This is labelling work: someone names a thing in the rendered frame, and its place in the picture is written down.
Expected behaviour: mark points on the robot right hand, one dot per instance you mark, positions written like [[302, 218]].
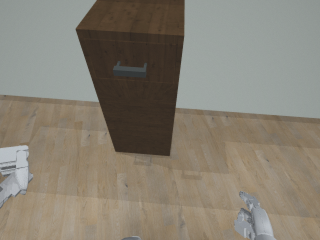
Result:
[[255, 223]]

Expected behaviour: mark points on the cabinet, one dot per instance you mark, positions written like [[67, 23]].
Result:
[[139, 114]]

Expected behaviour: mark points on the drawer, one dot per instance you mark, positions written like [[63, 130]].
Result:
[[160, 58]]

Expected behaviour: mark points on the handle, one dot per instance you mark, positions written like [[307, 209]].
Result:
[[127, 71]]

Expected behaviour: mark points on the robot left hand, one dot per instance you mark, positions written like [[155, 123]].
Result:
[[14, 166]]

